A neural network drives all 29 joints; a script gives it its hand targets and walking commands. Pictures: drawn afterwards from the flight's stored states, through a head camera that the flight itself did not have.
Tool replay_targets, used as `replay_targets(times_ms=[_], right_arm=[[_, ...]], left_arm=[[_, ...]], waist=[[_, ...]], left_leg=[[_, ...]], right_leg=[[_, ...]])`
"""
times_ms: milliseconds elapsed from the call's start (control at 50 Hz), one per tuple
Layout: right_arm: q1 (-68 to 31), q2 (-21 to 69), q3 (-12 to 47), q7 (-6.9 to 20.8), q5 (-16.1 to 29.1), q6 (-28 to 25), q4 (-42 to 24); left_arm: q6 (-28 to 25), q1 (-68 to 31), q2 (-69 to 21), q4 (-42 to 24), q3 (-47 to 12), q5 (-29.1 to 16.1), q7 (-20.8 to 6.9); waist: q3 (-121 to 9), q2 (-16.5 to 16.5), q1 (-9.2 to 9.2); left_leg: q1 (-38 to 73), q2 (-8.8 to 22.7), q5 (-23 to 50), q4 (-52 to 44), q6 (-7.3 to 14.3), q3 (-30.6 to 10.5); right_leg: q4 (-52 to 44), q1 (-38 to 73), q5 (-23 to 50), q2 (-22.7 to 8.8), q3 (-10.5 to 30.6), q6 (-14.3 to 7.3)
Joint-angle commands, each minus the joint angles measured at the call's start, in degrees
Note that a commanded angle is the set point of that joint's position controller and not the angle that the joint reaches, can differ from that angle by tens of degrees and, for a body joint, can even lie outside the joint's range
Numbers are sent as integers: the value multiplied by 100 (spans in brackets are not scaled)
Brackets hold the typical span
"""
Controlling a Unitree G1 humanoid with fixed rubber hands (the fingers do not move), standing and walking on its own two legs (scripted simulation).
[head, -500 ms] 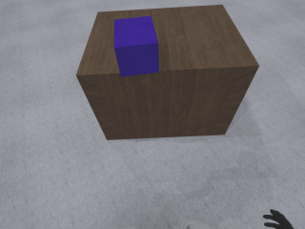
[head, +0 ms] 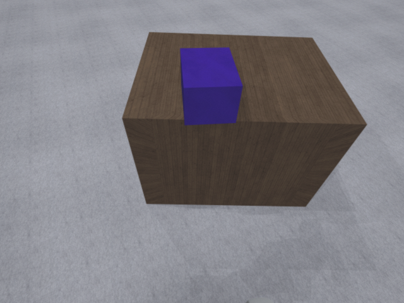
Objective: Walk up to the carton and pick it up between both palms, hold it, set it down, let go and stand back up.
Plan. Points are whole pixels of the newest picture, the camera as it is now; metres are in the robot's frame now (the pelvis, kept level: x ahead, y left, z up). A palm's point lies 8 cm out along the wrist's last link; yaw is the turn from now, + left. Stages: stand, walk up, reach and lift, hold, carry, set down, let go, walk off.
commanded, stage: walk up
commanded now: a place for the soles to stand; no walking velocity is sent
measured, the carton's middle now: (207, 85) +0.82 -0.01 -0.05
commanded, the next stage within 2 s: none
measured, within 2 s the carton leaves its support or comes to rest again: neither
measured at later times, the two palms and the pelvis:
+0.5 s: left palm (91, 271) +0.21 +0.26 -0.10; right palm out of the picture +0.09 -0.36 -0.12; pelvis +0.10 -0.05 -0.01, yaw +0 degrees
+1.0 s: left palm (70, 279) +0.20 +0.30 -0.11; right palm (333, 220) +0.32 -0.31 -0.11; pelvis +0.17 -0.01 -0.01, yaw +1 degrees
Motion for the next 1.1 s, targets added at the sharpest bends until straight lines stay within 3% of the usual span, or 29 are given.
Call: replay_targets(times_ms=[0,20,80,100,200,300,340,380,420,440,480,500,520,560,620,640,680,700,780,800,840,880,940,960,980,1000,1020,1040,1080], right_arm=[[620,-1244,-416,-139,-44,-259,-17],[679,-1169,-386,-171,-57,-213,-43],[958,-1173,-421,-227,-81,-181,-146],[875,-1201,-408,-257,-46,-168,-257],[1105,-1307,-428,-249,-107,-126,-324],[1114,-1428,-456,-219,-91,-77,-316],[1110,-1444,-505,-193,-184,-22,-323],[969,-1573,-487,-151,-130,-12,-336],[416,-1481,-459,-119,-57,34,-508],[292,-1274,-360,-109,-51,3,-533],[717,-689,-114,-58,29,33,-622],[577,-1122,-185,-79,4,46,-679],[322,-1190,-160,-123,-53,69,-587],[326,-1050,-169,-35,31,100,-492],[201,-986,-182,85,26,169,-594],[211,-1004,-186,83,-7,158,-590],[-97,-1049,-202,68,-53,164,-590],[-201,-992,-185,74,-65,157,-587],[-847,-958,-198,111,-56,156,-734],[-1022,-994,-197,117,-70,148,-669],[-1333,-870,-195,125,-70,110,-836],[-1401,-899,-183,133,-49,11,-829],[-783,-906,-267,102,-103,-110,-580],[-57,-973,-321,78,-95,-154,-348],[618,-1334,-456,31,-176,-231,-207],[780,-1694,-598,-26,-254,-243,-20],[678,-1682,-569,-73,-180,-186,-130],[215,-1624,-562,-88,-55,-142,-304],[-398,-1456,-525,-53,-17,-107,-249]], left_arm=[[129,96,1017,-349,464,-68,-27],[162,74,1004,-415,458,-68,-31],[261,-205,850,-577,392,-43,-55],[282,-283,923,-594,393,-19,-63],[237,-874,995,-811,383,-40,-50],[182,-1074,975,-876,308,26,-54],[146,-1356,959,-1099,319,59,-65],[23,-1256,853,-1058,309,67,-99],[-66,-80,906,-636,419,97,-69],[-130,916,1256,-425,615,103,-22],[-195,1223,1793,-530,716,134,67],[-195,1139,1857,-653,737,63,87],[-191,827,1764,-611,732,32,114],[-201,488,1396,-665,611,-12,118],[-231,515,1166,-619,526,7,102],[-248,521,1277,-652,544,52,81],[-277,566,1383,-652,582,36,122],[-289,555,1354,-678,573,22,116],[-302,665,1585,-584,624,117,137],[-283,711,1543,-514,627,89,129],[-295,1011,1401,-561,553,123,161],[-279,798,1568,-595,582,116,135],[-231,209,1521,-749,565,48,120],[-221,-88,1466,-864,547,46,122],[-244,-245,1027,-958,388,-10,103],[-244,276,529,-858,207,-52,110],[-160,633,754,-674,247,-20,168],[-79,903,1101,-470,326,72,126],[53,975,1391,-232,526,53,4]], waist=[[55,1187,-155],[-199,1162,-142],[22,1255,-293],[-100,811,-260],[-30,380,-427],[246,775,-502],[296,492,-662],[266,878,-564],[-230,393,189],[-958,-128,630],[-1200,-1424,513],[-1049,-1202,542],[-656,-766,462],[-73,-782,251],[-107,-1040,196],[-282,-1338,227],[-430,-552,293],[-436,-745,325],[-165,-939,442],[-10,-987,564],[41,-944,622],[-395,-957,649],[-779,-906,112],[-1123,-732,-229],[-1588,120,-599],[-1774,1483,-503],[-1586,704,-366],[-1155,108,-232],[-251,471,32]], left_leg=[[1467,828,4670,-1877,-1416,-719],[1672,847,4469,-1730,-1125,-694],[1748,783,4621,-1898,-1485,-574],[1630,814,4369,-1941,-1290,-587],[2300,1176,4200,-1714,-493,-950],[2317,1239,3883,-1530,-103,-1079],[2034,1205,3294,-1389,203,-900],[1733,1244,3634,-1068,428,-788],[905,1027,3901,103,424,-384],[411,601,3678,1650,236,-79],[-2411,-407,-918,3028,-195,-380],[-2699,-343,-1177,3388,-159,-784],[-2775,-78,-1034,3423,-101,-981],[-2433,142,-377,3100,-147,-1019],[-2169,123,72,2535,-139,-865],[-2244,184,180,2317,-171,-757],[-2388,229,228,2195,-247,-926],[-2379,195,328,2192,-186,-760],[-2604,199,221,1560,-304,-769],[-2693,234,356,1587,-248,-691],[-2902,129,-10,1180,-290,-786],[-2476,98,-210,597,-324,-656],[-1097,51,157,-490,-117,-716],[346,3,926,-1216,-8,-580],[1632,707,1230,-1738,79,-1557],[2892,1738,1751,-1542,123,-2504],[2691,2243,877,-1776,142,-3142],[1841,2287,-945,-2423,-82,-3157],[570,1555,-1888,-3097,-1052,-2457]], right_leg=[[888,-1452,544,239,27,-96],[885,-1441,546,159,-15,-43],[662,-1548,671,266,-123,-106],[391,-1433,840,298,-167,-105],[-729,-1867,572,82,-172,-70],[-1276,-1824,250,-67,-319,-99],[-2026,-1514,-187,-178,-626,-40],[-2391,-1060,-124,-188,-994,-96],[-3445,858,566,-2,-977,-238],[-3661,2179,1113,2,-584,-446],[-3480,3857,1980,-1728,2860,-1143],[-3822,3674,2067,-2035,3782,-1519],[-3724,3174,2588,-2096,3604,-1642],[-3751,2091,3693,-1522,2226,-1154],[-3812,1786,3847,-1053,1817,-622],[-3647,1938,3969,-1052,1681,-804],[-3618,1923,3429,-1270,2103,-902],[-3682,2014,3314,-1180,1741,-741],[-3823,1797,2753,-1275,1940,-989],[-3809,1878,2755,-1256,1913,-787],[-3604,2321,3429,-1459,2221,-1074],[-3205,2465,3591,-1402,1778,-1251],[-2602,1701,3458,-1427,1502,-1231],[-1932,1033,3229,-1039,1018,-916],[-586,128,2345,-538,507,-379],[375,-1384,-694,243,135,-225],[684,-1900,-983,261,-90,-69],[766,-1804,-614,-7,156,-124],[718,-1127,206,-161,292,-144]])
